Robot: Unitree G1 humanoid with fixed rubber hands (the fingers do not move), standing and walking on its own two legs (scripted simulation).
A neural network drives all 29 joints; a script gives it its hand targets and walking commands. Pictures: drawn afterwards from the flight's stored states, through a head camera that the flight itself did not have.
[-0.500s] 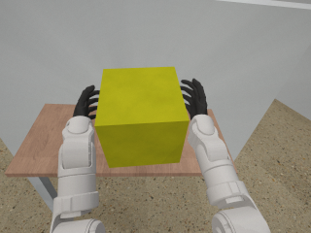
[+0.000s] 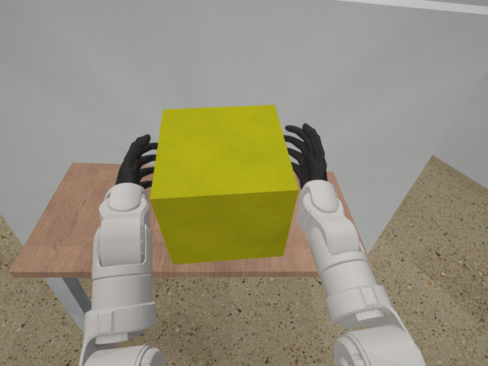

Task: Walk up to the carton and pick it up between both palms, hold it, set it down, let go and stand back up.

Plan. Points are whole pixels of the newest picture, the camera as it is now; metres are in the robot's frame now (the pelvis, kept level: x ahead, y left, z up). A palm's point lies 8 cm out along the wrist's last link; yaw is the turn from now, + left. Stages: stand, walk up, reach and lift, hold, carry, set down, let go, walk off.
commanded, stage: set down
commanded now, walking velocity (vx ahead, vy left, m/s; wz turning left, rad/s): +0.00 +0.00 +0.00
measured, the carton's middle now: (224, 184) +0.38 +0.01 +0.13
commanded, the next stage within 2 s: none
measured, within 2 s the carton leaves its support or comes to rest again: neither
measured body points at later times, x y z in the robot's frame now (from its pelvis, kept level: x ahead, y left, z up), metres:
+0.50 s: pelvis +0.02 +0.00 +0.00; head +0.00 +0.04 +0.45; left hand +0.39 +0.15 +0.12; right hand +0.38 -0.12 +0.14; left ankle +0.03 +0.12 -0.75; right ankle +0.02 -0.10 -0.75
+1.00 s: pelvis +0.03 +0.01 +0.00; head +0.02 +0.05 +0.45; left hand +0.41 +0.15 +0.09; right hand +0.40 -0.13 +0.13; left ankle +0.03 +0.12 -0.75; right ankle +0.02 -0.10 -0.75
